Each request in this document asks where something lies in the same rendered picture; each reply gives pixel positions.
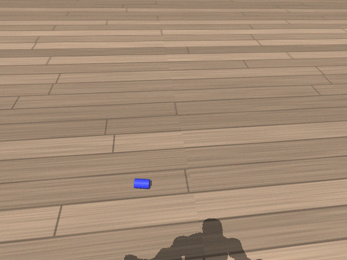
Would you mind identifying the can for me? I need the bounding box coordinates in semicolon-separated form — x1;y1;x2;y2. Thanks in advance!
134;178;150;189

